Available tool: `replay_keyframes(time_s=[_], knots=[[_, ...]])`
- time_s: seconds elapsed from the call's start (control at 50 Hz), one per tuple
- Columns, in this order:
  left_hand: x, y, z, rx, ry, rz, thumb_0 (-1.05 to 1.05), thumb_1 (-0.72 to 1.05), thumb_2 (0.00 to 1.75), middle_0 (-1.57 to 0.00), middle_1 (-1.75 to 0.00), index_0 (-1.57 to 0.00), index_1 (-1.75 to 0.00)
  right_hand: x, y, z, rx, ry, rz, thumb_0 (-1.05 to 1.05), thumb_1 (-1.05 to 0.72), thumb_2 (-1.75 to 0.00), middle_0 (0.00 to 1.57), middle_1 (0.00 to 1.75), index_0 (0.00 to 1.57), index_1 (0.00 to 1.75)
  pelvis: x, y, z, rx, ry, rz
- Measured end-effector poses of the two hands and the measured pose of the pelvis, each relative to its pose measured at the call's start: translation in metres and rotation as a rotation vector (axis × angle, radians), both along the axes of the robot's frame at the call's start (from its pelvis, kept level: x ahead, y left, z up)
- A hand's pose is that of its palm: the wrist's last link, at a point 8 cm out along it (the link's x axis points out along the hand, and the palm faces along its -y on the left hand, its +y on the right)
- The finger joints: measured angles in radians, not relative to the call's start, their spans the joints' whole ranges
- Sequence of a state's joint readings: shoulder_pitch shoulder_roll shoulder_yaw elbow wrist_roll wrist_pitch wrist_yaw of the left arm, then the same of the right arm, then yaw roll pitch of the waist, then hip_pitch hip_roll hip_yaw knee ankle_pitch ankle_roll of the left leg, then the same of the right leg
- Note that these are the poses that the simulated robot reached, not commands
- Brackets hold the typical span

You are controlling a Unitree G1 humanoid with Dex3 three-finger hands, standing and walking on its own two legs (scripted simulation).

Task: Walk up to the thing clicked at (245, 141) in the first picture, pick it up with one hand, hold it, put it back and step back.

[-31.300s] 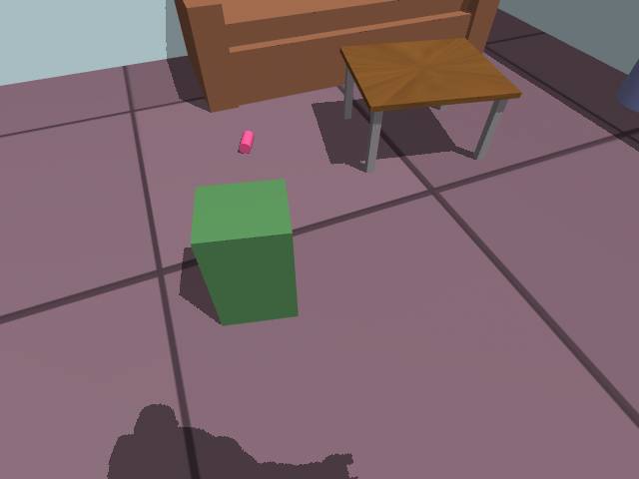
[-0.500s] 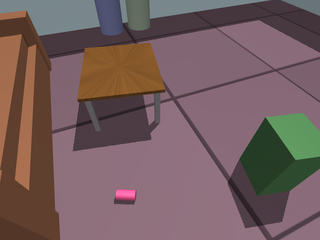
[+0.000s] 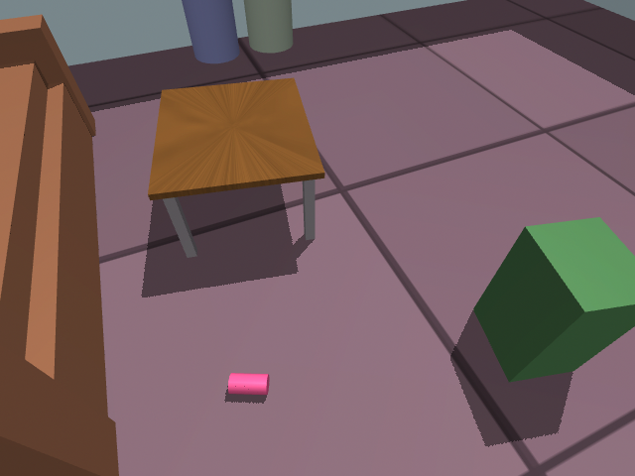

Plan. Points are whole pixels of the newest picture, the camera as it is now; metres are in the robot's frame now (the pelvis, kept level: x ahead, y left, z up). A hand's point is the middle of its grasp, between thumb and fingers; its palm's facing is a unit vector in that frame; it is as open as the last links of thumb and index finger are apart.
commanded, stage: stand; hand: left
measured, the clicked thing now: (249, 383) +0.49 +0.24 -0.75
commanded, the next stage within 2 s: none
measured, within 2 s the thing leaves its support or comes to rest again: neither
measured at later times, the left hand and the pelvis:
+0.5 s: hand out of the picture +0.07 +0.25 -0.16, palm faces -0.02 -0.94 -0.34, open 7.4 cm; pelvis +0.00 +0.00 +0.00, yaw +0 degrees
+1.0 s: hand out of the picture +0.06 +0.25 -0.16, palm faces -0.02 -0.94 -0.34, open 7.4 cm; pelvis -0.01 +0.00 +0.00, yaw +0 degrees
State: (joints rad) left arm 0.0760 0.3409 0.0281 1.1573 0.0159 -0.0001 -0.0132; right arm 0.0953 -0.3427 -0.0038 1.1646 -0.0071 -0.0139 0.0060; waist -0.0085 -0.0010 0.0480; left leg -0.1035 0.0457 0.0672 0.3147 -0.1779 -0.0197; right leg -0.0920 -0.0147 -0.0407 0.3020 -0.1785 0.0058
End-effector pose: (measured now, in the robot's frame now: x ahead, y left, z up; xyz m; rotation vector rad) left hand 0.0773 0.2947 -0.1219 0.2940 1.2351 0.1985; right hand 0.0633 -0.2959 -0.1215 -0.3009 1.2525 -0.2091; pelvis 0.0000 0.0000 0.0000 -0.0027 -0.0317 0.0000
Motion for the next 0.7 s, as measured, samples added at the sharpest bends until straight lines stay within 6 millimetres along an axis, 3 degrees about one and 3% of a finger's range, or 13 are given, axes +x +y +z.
replay_keyframes(time_s=[0.32, 0.7], knots=[[-0.001, -0.001, 0.003, 0.01, -0.022, -0.014, 0.01, 0.9, 0.9, -0.21, -0.3, -0.21, -0.3, 0.014, 0.001, 0.002, 0.006, -0.032, 0.025, 0.0, -0.91, -0.9, 0.2, 0.3, 0.2, 0.3, -0.001, -0.002, 0.0, 0.002, -0.003, 0.004], [-0.017, -0.001, 0.002, 0.013, -0.005, -0.013, 0.01, 0.9, 0.9, -0.21, -0.3, -0.21, -0.3, -0.002, -0.004, 0.002, 0.0, -0.012, 0.017, 0.0, -0.91, -0.9, 0.2, 0.3, 0.2, 0.3, -0.005, -0.004, 0.0, 0.002, -0.012, 0.004]])
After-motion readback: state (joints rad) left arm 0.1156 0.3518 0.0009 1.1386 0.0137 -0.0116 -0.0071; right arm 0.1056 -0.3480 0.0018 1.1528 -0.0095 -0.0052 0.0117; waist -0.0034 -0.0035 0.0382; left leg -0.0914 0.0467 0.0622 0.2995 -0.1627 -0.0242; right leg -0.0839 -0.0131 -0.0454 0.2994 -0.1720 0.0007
